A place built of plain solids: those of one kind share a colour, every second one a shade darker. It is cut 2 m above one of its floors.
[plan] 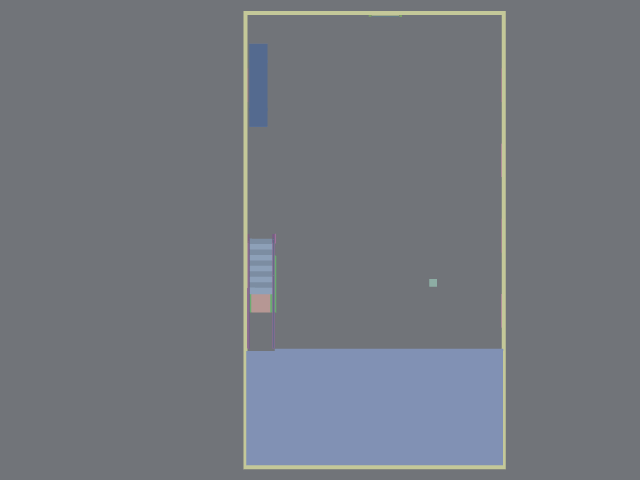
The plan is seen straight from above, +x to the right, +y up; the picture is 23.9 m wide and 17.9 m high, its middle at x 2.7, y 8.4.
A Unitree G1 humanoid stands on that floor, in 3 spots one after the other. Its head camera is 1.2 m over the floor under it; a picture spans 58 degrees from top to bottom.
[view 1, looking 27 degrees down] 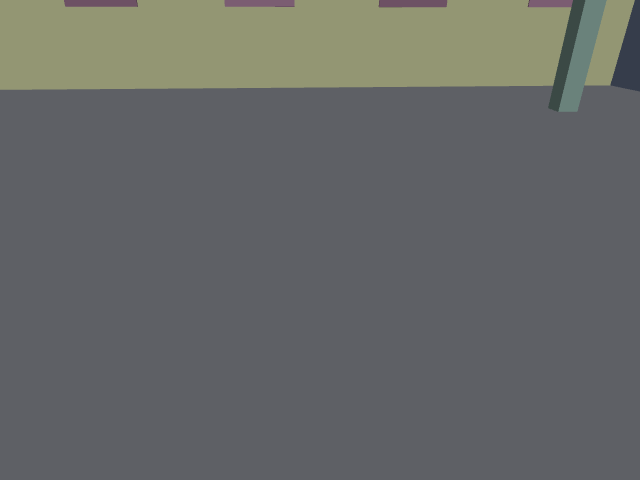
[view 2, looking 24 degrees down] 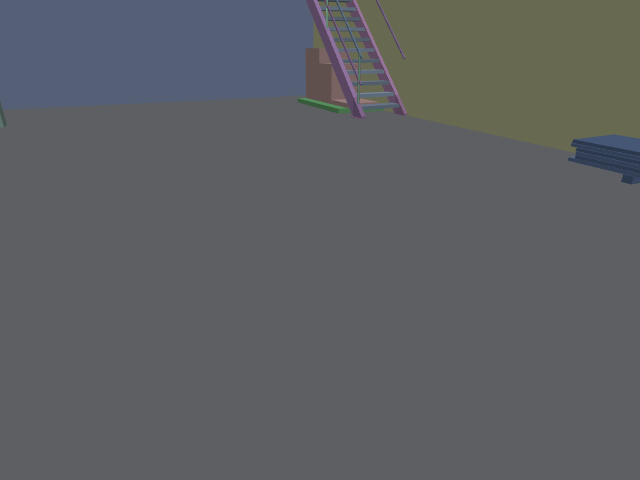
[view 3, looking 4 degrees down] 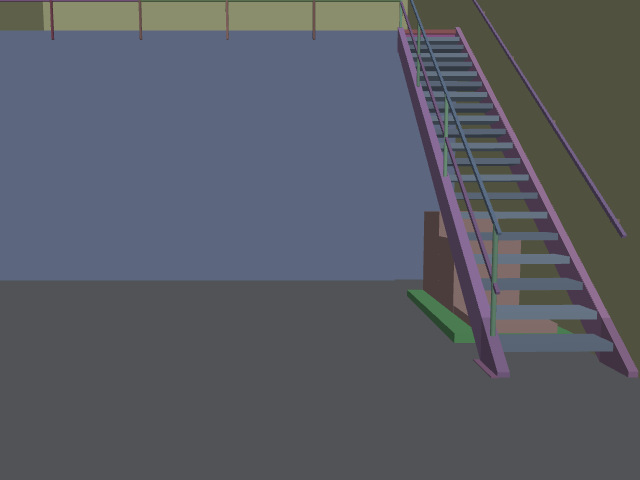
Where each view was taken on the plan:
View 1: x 0.50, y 10.75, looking -3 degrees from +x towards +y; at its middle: ground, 2.64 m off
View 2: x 5.14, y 15.69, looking -115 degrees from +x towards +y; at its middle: ground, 2.95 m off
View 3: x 2.28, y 11.65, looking -90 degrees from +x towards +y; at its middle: loft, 7.32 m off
